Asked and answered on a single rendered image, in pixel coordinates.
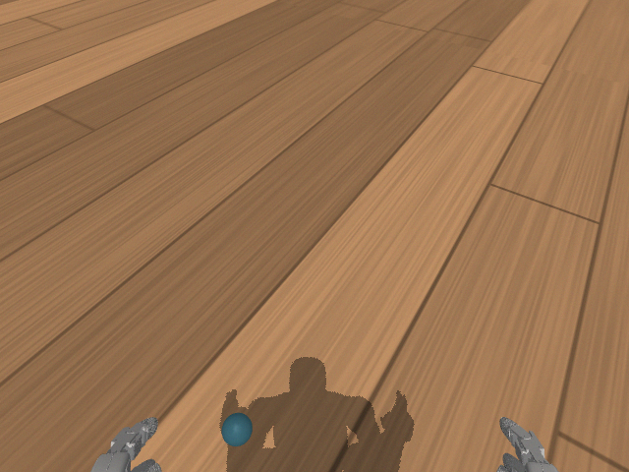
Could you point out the left robot hand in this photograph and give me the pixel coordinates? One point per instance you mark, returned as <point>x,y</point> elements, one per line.
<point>125,447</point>

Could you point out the right robot hand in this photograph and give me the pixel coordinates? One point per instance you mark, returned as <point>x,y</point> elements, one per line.
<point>528,449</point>

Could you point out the ball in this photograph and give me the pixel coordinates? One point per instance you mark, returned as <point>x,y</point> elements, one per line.
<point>237,429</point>

